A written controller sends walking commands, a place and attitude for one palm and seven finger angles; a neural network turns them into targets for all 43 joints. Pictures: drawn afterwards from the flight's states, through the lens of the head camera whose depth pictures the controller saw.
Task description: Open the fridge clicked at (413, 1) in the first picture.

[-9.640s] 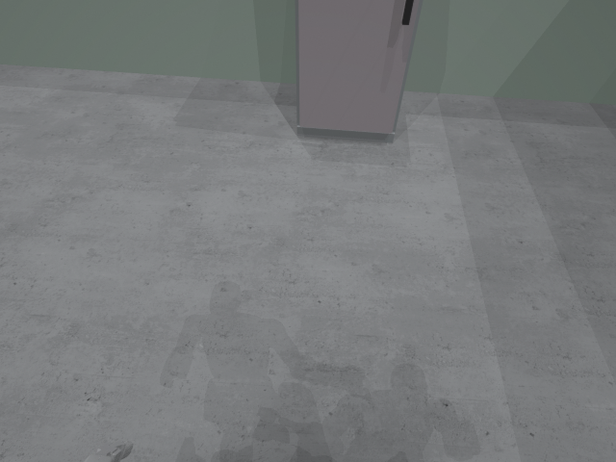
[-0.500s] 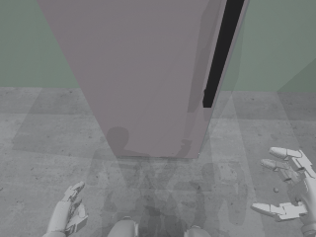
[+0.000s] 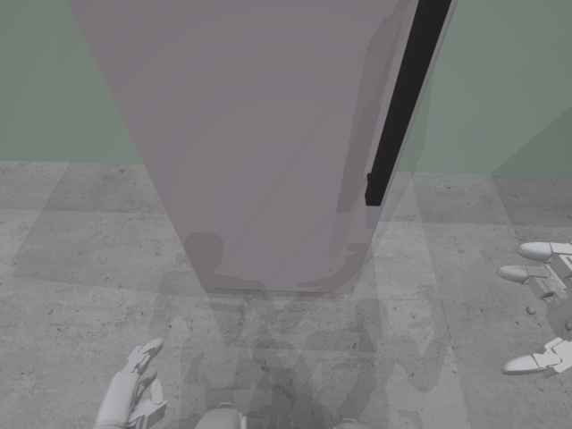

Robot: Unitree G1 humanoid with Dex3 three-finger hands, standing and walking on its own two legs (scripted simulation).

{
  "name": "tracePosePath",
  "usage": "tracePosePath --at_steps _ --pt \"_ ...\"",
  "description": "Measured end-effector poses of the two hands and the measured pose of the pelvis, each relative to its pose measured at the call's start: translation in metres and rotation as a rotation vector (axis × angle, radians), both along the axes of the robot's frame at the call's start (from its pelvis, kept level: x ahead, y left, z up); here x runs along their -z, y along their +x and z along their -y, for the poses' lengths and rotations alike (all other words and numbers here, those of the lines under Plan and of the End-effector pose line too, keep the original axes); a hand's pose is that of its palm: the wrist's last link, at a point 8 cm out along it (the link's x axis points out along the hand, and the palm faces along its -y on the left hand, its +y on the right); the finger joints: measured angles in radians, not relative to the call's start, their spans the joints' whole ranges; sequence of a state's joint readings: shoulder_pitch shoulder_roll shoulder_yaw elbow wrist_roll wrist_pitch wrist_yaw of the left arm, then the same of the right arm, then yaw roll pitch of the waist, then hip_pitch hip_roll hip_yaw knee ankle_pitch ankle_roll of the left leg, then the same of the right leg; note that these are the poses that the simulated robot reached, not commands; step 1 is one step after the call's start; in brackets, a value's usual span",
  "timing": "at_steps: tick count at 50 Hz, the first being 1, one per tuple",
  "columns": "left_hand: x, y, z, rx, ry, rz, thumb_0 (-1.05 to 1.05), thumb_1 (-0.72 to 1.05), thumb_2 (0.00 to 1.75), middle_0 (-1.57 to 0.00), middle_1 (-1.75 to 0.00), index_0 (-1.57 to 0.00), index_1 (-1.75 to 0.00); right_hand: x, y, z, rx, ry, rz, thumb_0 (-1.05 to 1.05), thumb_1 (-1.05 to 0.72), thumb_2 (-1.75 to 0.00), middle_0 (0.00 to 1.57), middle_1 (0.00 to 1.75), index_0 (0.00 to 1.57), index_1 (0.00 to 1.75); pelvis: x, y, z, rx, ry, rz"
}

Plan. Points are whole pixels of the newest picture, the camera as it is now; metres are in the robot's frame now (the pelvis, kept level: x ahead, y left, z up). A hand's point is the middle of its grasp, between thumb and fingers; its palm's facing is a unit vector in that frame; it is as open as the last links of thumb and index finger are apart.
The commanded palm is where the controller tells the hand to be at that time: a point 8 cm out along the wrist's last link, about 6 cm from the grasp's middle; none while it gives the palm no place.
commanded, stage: raise the hand to about handle height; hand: right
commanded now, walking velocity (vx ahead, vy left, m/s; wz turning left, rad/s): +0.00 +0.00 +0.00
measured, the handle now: (395, 107) +0.55 -0.14 +0.14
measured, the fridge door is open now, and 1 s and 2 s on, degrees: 0 0 0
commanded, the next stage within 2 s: move the hooked fingers beside the handle in 0.50 s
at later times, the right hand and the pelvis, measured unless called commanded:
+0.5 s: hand (528, 310) +0.27 -0.27 +0.07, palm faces +0.02 +1.00 -0.04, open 14.0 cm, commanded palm +0.24 -0.32 +0.07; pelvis -0.01 +0.00 +0.00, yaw +0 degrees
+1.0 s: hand (495, 266) +0.32 -0.25 +0.07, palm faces -0.01 +1.00 -0.02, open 14.0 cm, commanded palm +0.30 -0.30 +0.07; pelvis -0.01 +0.00 +0.00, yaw +1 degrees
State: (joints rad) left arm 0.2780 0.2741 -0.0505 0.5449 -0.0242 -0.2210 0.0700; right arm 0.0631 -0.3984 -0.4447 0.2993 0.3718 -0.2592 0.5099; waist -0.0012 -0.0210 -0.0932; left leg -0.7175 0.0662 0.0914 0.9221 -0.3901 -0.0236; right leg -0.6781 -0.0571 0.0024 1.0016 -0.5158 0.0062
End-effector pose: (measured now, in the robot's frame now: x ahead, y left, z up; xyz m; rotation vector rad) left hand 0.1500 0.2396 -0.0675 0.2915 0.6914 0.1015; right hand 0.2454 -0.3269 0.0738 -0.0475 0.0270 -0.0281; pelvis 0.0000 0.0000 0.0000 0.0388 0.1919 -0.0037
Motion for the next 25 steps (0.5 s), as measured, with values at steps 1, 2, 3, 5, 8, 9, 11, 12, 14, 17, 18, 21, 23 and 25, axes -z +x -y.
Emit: tracePosePath --at_steps 1,2,3,5,8,9,11,12,14,17,18,21,23,25 --pt "0.0 -0.002 -0.002 -0.005 0.003 -0.004 0.01 0.9 0.9 -0.21 -0.3 -0.2 -0.3 -0.002 0.002 0.001 -0.001 0.0 0.002 -0.01 0.49 -0.3 0.3 1.2 0.3 1.2 -0.001 0.0 0.0 -0.001 -0.001 0.001" --pt "-0.001 -0.004 -0.004 -0.011 0.007 -0.008 0.01 0.9 0.9 -0.21 -0.3 -0.2 -0.3 -0.003 0.004 0.002 -0.002 0.001 0.004 -0.01 0.49 -0.3 0.3 1.2 0.3 1.2 -0.001 0.0 0.0 -0.002 -0.001 0.003" --pt "-0.002 -0.006 -0.006 -0.017 0.009 -0.01 0.01 0.9 0.9 -0.21 -0.3 -0.2 -0.3 -0.004 0.005 0.002 -0.003 0.004 0.005 -0.01 0.49 -0.3 0.3 1.2 0.3 1.2 -0.002 0.0 -0.001 -0.003 -0.002 0.003" --pt "-0.003 -0.01 -0.009 -0.027 0.013 -0.013 0.01 0.9 0.9 -0.21 -0.3 -0.2 -0.3 -0.004 0.007 0.002 -0.008 0.012 0.006 -0.01 0.49 -0.3 0.3 1.2 0.3 1.2 -0.003 -0.001 -0.001 -0.006 -0.004 0.004" --pt "-0.005 -0.014 -0.013 -0.038 0.018 -0.014 0.01 0.91 0.9 -0.21 -0.3 -0.2 -0.3 -0.003 0.008 -0.001 -0.016 0.018 -0.006 -0.01 0.49 -0.3 0.3 1.2 0.3 1.2 -0.004 -0.001 -0.001 -0.009 -0.007 0.005" --pt "-0.006 -0.015 -0.014 -0.04 0.02 -0.015 0.01 0.91 0.9 -0.21 -0.3 -0.2 -0.3 -0.001 0.008 -0.002 -0.018 0.02 -0.011 -0.01 0.49 -0.3 0.3 1.2 0.3 1.2 -0.004 -0.002 -0.001 -0.01 -0.007 0.006" --pt "-0.007 -0.017 -0.016 -0.042 0.023 -0.016 0.01 0.91 0.9 -0.21 -0.3 -0.2 -0.3 0.002 0.007 -0.003 -0.019 0.022 -0.018 -0.01 0.49 -0.3 0.3 1.2 0.3 1.2 -0.004 -0.002 -0.001 -0.012 -0.009 0.007" --pt "-0.007 -0.018 -0.016 -0.043 0.024 -0.016 0.01 0.91 0.9 -0.21 -0.3 -0.2 -0.3 0.003 0.006 -0.004 -0.018 0.021 -0.02 -0.01 0.49 -0.3 0.3 1.2 0.3 1.2 -0.004 -0.003 -0.001 -0.013 -0.009 0.007" --pt "-0.007 -0.019 -0.016 -0.044 0.024 -0.016 0.01 0.91 0.9 -0.21 -0.3 -0.2 -0.3 0.003 0.005 -0.005 -0.014 0.019 -0.016 -0.01 0.49 -0.3 0.3 1.2 0.3 1.2 -0.004 -0.003 -0.001 -0.013 -0.01 0.008" --pt "-0.007 -0.018 -0.014 -0.041 0.022 -0.015 0.01 0.91 0.9 -0.21 -0.3 -0.2 -0.3 0.003 0.003 -0.006 -0.009 0.015 -0.003 -0.01 0.49 -0.3 0.3 1.2 0.3 1.2 -0.004 -0.004 -0.001 -0.013 -0.01 0.01" --pt "-0.006 -0.018 -0.013 -0.04 0.02 -0.014 0.01 0.91 0.9 -0.21 -0.3 -0.2 -0.3 0.002 0.002 -0.005 -0.007 0.014 0.0 -0.01 0.49 -0.3 0.3 1.2 0.3 1.2 -0.004 -0.004 -0.001 -0.012 -0.009 0.011" --pt "-0.005 -0.016 -0.01 -0.033 0.014 -0.011 0.01 0.91 0.9 -0.21 -0.3 -0.2 -0.3 0.002 0.001 -0.005 -0.006 0.015 0.002 -0.01 0.49 -0.3 0.3 1.2 0.3 1.2 -0.004 -0.005 -0.002 -0.011 -0.009 0.012" --pt "-0.005 -0.015 -0.008 -0.029 0.008 -0.007 0.01 0.91 0.9 -0.21 -0.3 -0.2 -0.3 0.001 0.0 -0.004 -0.007 0.013 -0.001 -0.01 0.49 -0.3 0.3 1.2 0.3 1.2 -0.004 -0.005 -0.002 -0.009 -0.008 0.013" --pt "-0.005 -0.013 -0.006 -0.025 0.003 -0.001 0.01 0.91 0.9 -0.21 -0.3 -0.2 -0.3 0.0 0.0 -0.004 -0.009 0.012 -0.003 -0.01 0.49 -0.3 0.3 1.2 0.3 1.2 -0.004 -0.005 -0.001 -0.009 -0.008 0.014"
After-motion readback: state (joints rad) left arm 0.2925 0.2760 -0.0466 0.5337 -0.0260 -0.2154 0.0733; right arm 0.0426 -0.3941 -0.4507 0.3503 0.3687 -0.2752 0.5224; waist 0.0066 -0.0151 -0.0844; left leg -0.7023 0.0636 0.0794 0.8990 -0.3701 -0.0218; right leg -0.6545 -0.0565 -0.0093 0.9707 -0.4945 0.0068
